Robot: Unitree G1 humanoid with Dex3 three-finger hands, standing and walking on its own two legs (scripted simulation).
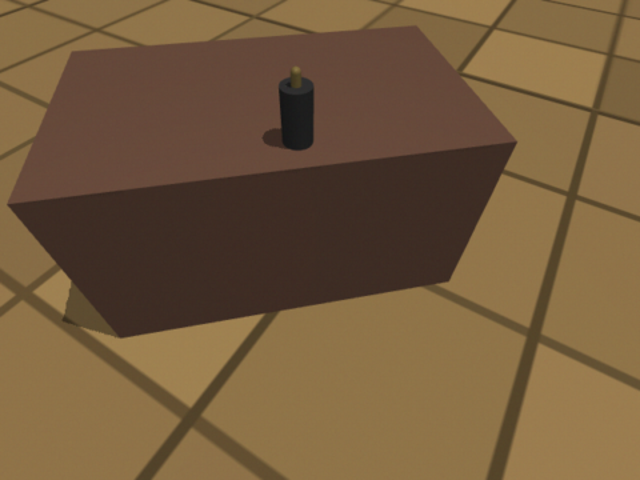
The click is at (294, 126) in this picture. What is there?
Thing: necked bottle
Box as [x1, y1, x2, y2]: [279, 66, 313, 150]
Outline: 294,66 290,71 291,76 282,80 279,83 279,97 283,144 288,148 298,150 304,149 310,146 312,143 313,84 310,80 301,77 300,69
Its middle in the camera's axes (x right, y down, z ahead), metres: -0.05 -0.31 +0.92
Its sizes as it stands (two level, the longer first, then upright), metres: 0.079 0.079 0.193
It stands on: a support 0.65 m high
